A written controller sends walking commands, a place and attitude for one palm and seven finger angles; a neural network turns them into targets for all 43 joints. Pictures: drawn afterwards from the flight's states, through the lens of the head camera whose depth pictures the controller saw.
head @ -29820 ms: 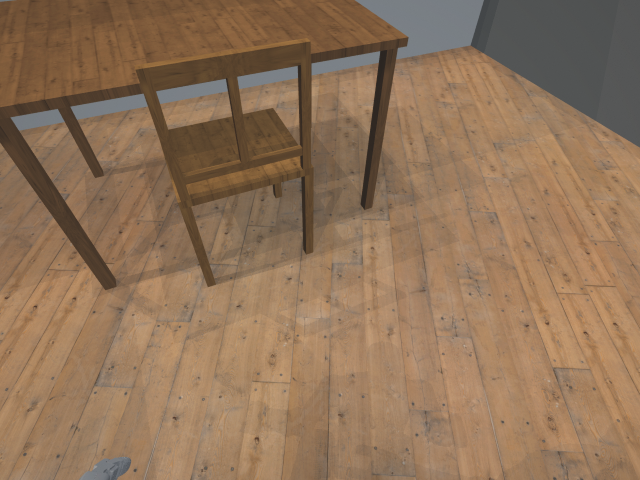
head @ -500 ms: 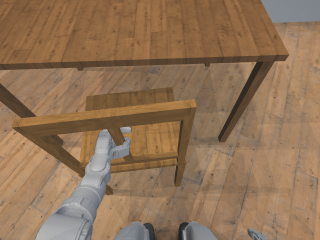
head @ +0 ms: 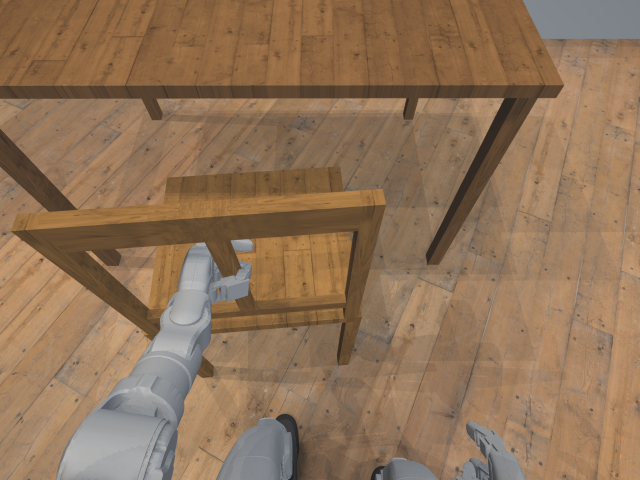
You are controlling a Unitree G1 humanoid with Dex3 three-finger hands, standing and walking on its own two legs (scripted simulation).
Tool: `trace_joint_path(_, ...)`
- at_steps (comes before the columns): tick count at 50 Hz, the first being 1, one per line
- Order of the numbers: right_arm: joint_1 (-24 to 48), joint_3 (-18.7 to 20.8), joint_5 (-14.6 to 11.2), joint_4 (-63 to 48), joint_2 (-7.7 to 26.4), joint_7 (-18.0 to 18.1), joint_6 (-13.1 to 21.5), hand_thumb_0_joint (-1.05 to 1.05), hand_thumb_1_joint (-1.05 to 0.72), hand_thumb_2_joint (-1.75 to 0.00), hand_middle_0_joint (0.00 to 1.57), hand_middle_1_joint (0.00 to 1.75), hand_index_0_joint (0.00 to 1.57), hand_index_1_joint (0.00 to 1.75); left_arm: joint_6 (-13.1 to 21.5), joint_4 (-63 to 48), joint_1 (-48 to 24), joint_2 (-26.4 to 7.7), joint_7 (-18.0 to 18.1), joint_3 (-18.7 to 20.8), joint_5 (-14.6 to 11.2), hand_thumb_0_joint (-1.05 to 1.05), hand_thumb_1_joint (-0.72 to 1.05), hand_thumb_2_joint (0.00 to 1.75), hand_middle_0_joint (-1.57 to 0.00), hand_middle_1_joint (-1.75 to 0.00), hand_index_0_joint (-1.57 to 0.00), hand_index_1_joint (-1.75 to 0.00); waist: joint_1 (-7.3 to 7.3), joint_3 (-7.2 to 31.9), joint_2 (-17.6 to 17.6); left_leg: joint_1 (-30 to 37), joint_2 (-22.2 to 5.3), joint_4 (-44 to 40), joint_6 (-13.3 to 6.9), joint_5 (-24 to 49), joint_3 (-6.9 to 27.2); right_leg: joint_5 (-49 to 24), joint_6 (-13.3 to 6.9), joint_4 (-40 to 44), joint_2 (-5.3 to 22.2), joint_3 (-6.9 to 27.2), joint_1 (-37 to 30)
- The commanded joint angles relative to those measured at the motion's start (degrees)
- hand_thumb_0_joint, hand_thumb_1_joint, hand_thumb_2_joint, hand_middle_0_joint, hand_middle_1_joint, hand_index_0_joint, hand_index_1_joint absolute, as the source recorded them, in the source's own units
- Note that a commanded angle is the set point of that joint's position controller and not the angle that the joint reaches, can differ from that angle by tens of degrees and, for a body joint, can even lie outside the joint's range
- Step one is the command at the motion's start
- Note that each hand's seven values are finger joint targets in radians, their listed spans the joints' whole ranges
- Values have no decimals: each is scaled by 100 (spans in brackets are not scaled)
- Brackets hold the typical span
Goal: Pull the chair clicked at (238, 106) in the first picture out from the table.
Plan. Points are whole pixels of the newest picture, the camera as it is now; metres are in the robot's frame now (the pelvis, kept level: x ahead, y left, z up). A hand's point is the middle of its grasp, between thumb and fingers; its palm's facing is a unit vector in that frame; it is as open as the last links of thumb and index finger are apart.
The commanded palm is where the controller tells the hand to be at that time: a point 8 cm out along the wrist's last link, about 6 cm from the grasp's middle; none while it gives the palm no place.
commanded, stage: step backward, pulling the chair out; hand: left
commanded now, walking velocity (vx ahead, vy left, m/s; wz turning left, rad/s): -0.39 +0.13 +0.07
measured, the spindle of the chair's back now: (234, 276) +0.39 +0.16 -0.10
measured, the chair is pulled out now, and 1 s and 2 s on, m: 0.22 0.41 0.64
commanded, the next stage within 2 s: stop walking, hand still on the chair in 1.32 s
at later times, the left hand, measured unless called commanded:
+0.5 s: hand (237, 321) +0.31 +0.13 -0.05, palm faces +0.01 -0.99 -0.16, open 5.7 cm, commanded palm +0.29 +0.18 -0.06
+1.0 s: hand (220, 424) +0.18 +0.13 -0.05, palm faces -0.01 -0.99 -0.17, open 5.8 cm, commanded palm +0.17 +0.19 -0.05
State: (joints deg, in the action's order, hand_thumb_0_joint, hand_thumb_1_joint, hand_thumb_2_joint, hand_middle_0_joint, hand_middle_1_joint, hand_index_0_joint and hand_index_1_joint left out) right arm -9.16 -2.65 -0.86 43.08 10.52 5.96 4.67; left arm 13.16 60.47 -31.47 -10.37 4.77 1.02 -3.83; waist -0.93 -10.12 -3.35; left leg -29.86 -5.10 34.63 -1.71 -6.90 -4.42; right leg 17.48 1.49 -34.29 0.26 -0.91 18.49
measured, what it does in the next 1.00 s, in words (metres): walks backwards: left foot, then right foot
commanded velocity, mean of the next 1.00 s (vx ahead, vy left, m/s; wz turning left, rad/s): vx -0.38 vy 0.01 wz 0.06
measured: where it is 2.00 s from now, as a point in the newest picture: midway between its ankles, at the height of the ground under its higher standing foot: outside the picture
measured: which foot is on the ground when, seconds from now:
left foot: down 0.00-0.08, up 0.10-0.24, down 0.26-0.58, up 0.60-0.80, down 0.82-1.00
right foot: down 0.00-0.36, up 0.38-0.54, down 0.56-0.88, up 0.90-1.00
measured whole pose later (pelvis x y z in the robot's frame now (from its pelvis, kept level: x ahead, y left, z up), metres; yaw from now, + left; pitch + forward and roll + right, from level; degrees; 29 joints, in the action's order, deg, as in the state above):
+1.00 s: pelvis -0.18 +0.01 +0.01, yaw +1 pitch +2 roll +0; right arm -9.4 0.5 -0.1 41.5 13.0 5.3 0.6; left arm 9.5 57.7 -30.5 -9.9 4.1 -0.1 -2.2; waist -1.9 -9.7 0.3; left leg -22.0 -2.5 32.5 2.2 -12.8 1.8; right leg 19.9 0.4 -37.6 1.6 -1.0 22.2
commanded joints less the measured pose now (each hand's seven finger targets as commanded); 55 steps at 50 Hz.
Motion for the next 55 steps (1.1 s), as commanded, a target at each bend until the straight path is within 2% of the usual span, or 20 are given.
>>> trace_joint_path(1, -401, 569, -49, -376, 1218, 143, 121, 0, -90, -90, 20, 30, 20, 30, 396, -1084, -1545, -1088, 92, 227, 315, 0, 90, 90, -50, -145, -50, -145, -111, 2908, 85, 1931, -616, -284, -1, 398, 979, -1068, -229, 631, 375, 305, -305)
trace_joint_path(4, -329, 565, -119, -409, 1123, 188, 56, 0, -90, -90, 20, 30, 20, 30, 447, -1109, -1624, -1512, 136, 378, 306, 0, 90, 90, -50, -145, -50, -145, -202, 2752, 1106, 1517, 184, 827, 390, -940, 405, -1729, -675, 1171, 1632, 1458, -102)
trace_joint_path(7, 12, 451, -72, -383, 1095, 163, -11, 0, -90, -90, 20, 30, 20, 30, 332, -1213, -1546, -1504, 150, 389, 346, 0, 90, 90, -50, -145, -50, -145, 0, 2569, 910, 593, 340, 1414, 441, -1676, 892, -3101, -938, 1038, 2104, 1529, -752)
trace_joint_path(10, -170, 421, -116, -213, 1175, 208, -46, 0, -90, -90, 20, 30, 20, 30, 118, -1098, -1354, -1468, 164, 449, 333, 0, 90, 90, -50, -145, -50, -145, -63, 2522, 1393, 546, 273, 433, 402, -1449, 1012, -4427, -697, 513, 1892, 1004, -1458)
trace_joint_path(12, -359, 450, -148, -181, 1280, 250, -107, 0, -90, -90, 20, 30, 20, 30, 30, -1116, -1370, -1240, 144, 260, 277, 0, 90, 90, -50, -145, -50, -145, -131, 2577, 1409, 996, 176, -489, 330, -15, 848, -4592, -422, 186, 1511, 655, -1500)
trace_joint_path(15, -575, 588, -141, -345, 1402, 211, -272, 0, -90, -90, 20, 30, 20, 30, 5, -1270, -1540, -914, 114, 55, 274, 0, 90, 90, -50, -145, -50, -145, -108, 2870, 410, 2272, -414, -517, 33, 3293, 1076, -3529, -55, -84, 688, 176, -767)
trace_joint_path(18, -393, 589, 17, -567, 1232, -1, -358, 0, -90, -90, 20, 30, 20, 30, 60, -1523, -1668, -548, 24, -165, 335, 0, 90, 90, -50, -145, -50, -145, -113, 3074, -1252, 2836, -949, -683, -286, 4232, 1731, 408, -158, -948, 299, 91, 133)
trace_joint_path(20, -483, 629, 60, -639, 1227, -85, -367, 0, -90, -90, 20, 30, 20, 30, 72, -1491, -1329, -579, 56, -31, 324, 0, 90, 90, -50, -145, -50, -145, -79, 2992, -1277, 2900, -1154, -744, -489, 3982, 1918, 1126, -222, -1080, 146, 126, 356)
trace_joint_path(23, -621, 652, 10, -614, 1232, -139, -283, 0, -90, -90, 20, 30, 20, 30, 162, -1574, -1374, -602, 47, -26, 294, 0, 90, 90, -50, -145, -50, -145, -162, 2999, -1076, 3368, -1094, -424, -485, 4356, 1709, 306, -171, -278, 88, 97, 225)
trace_joint_path(27, -494, 569, -7, -587, 1162, -138, -232, 0, -90, -90, 20, 30, 20, 30, 234, -1504, -1279, -855, -21, 95, 337, 0, 90, 90, -50, -145, -50, -145, -82, 2855, -804, 2402, -838, -114, -242, 2958, 1422, -1528, -205, 961, 282, 238, -831)
trace_joint_path(30, -358, 576, -146, -615, 1122, 41, -272, 0, -90, -90, 20, 30, 20, 30, 183, -1287, -1310, -1494, 18, 418, 303, 0, 90, 90, -50, -145, -50, -145, -109, 2889, 1280, 714, 335, 1220, 468, -1482, 607, -4964, -869, 1060, 1901, 1434, -1747)
trace_joint_path(33, 115, 456, -68, -571, 1057, 92, -212, 0, -90, -90, 20, 30, 20, 30, 55, -1297, -1412, -1348, 34, 477, 345, 0, 90, 90, -50, -145, -50, -145, 71, 2875, 1220, 217, 360, 2211, 446, -2250, 1263, -4916, -1124, 818, 2311, 1274, -1665)
trace_joint_path(34, 81, 397, -45, -477, 1092, 110, -228, 0, -90, -90, 20, 30, 20, 30, -18, -1198, -1258, -1331, 52, 434, 343, 0, 90, 90, -50, -145, -50, -145, 13, 2705, 818, 356, 324, 1768, 430, -2116, 1219, -4894, -1080, 763, 2220, 1091, -1598)
trace_joint_path(39, -210, 400, -98, -298, 1173, 266, -295, 0, -90, -90, 20, 30, 20, 30, -153, -1100, -1223, -1088, 98, 190, 252, 0, 90, 90, -50, -145, -50, -145, -146, 2651, 1246, 1619, 221, -906, 368, 7, 667, -4059, -376, 358, 1372, 332, -1357)
trace_joint_path(41, -259, 513, -69, -448, 1355, 237, -333, 0, -90, -90, 20, 30, 20, 30, -87, -1439, -1585, -786, 64, -32, 234, 0, 90, 90, -50, -145, -50, -145, -82, 2728, 311, 2177, -612, -883, -55, 2599, 1390, -2382, 13, -57, 522, -13, -550)
trace_joint_path(46, -246, 567, 130, -548, 1080, 18, -331, 0, -90, -90, 20, 30, 20, 30, 91, -1642, -1862, -385, 4, -225, 350, 0, 90, 90, -50, -145, -50, -145, -134, 2704, -1416, 2379, -1206, -905, -534, 3377, 1732, 874, -134, -1016, 181, 70, 176)
trace_joint_path(51, -512, 652, 2, -441, 1152, -58, -214, 0, -90, -90, 20, 30, 20, 30, 222, -1309, -1502, -594, -13, -83, 355, 0, 90, 90, -50, -145, -50, -145, -141, 2771, -557, 2319, -858, -100, -231, 2780, 1375, -1347, -139, 810, 196, 124, -771)
trace_joint_path(53, -392, 594, -58, -492, 995, 6, -189, 0, -90, -90, 20, 30, 20, 30, 317, -1333, -1706, -919, -35, -34, 408, 0, 90, 90, -50, -145, -50, -145, -202, 2727, 422, 1287, -128, 394, 255, 587, 628, -3584, -393, 1099, 1104, 796, -1409)
trace_joint_path(54, -373, 647, -141, -478, 1055, 64, -174, 0, -90, -90, 20, 30, 20, 30, 235, -1125, -1511, -1186, -18, 149, 337, 0, 90, 90, -50, -145, -50, -145, -141, 2750, 1362, 875, 312, 1162, 460, -1478, 521, -3861, -790, 1264, 1724, 1296, -1324)
trace_joint_path(55, -97, 663, -142, -469, 1138, 81, -130, 0, -90, -90, 20, 30, 20, 30, 144, -982, -1436, -1375, 11, 331, 343, 0, 90, 90, -50, -145, -50, -145, 2, 2694, 1553, 666, 488, 1960, 466, -2190, 787, -3895, -992, 1325, 2061, 1491, -1078)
